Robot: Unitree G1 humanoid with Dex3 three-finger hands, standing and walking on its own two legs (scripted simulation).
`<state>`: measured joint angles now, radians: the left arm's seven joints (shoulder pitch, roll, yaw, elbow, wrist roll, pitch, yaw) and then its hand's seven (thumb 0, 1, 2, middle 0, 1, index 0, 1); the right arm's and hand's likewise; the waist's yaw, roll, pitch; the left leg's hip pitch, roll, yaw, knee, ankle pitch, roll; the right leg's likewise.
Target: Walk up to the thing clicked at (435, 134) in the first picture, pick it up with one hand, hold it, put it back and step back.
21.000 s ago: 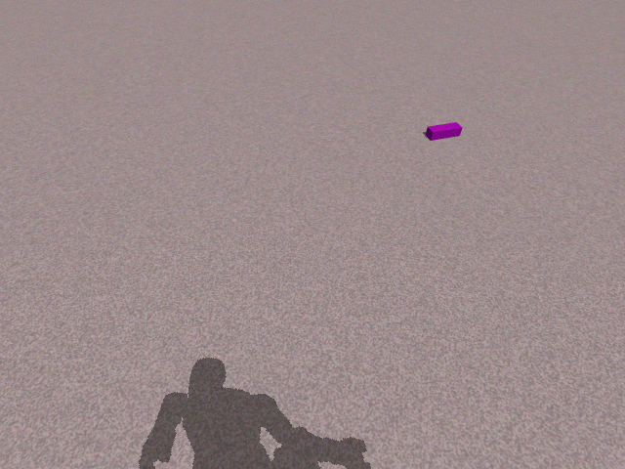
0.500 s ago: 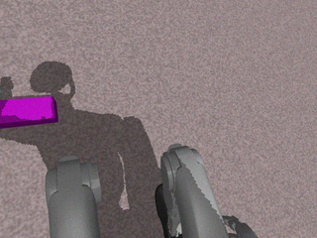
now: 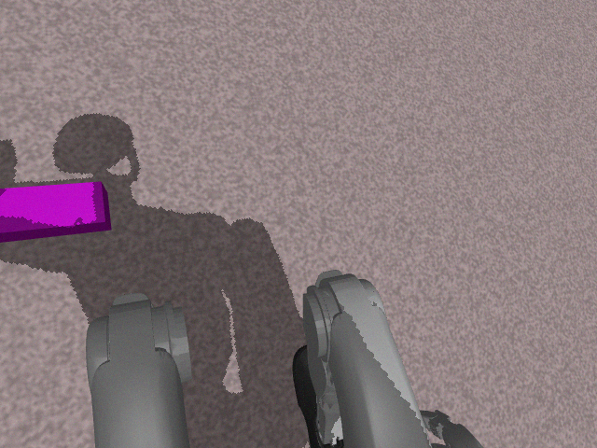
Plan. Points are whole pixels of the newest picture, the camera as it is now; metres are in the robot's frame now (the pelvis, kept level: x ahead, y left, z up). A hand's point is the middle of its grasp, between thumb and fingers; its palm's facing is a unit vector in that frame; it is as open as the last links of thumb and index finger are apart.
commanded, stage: rise first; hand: left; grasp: from above
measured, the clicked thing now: (35, 213) +0.46 +0.34 -0.29
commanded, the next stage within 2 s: approach in 0.48 s
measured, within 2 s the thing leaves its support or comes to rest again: neither
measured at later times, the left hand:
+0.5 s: hand out of the picture +0.41 +0.38 -0.17, palm faces -0.44 -0.11 -0.89, open 14.2 cm
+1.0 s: hand (28, 183) +0.47 +0.31 -0.17, palm faces -0.40 -0.07 -0.91, open 14.1 cm
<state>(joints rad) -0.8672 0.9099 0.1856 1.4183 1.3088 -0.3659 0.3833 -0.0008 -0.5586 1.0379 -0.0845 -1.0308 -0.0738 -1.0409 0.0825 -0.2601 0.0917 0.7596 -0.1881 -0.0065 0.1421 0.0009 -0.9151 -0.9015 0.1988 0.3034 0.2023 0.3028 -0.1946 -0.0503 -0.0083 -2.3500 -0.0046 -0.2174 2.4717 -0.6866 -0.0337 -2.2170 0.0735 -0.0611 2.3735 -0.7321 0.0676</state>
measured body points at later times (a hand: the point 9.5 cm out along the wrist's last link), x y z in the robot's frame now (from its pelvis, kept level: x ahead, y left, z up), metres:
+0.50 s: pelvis -0.01 +0.00 +0.00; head +0.22 +0.11 +0.37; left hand +0.42 +0.38 -0.12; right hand +0.09 -0.27 -0.10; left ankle +0.07 +0.13 -0.28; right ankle +0.10 -0.14 -0.28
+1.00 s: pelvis -0.01 +0.00 +0.00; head +0.23 +0.10 +0.37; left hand +0.48 +0.31 -0.11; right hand +0.07 -0.27 -0.09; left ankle +0.07 +0.13 -0.28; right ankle +0.10 -0.14 -0.28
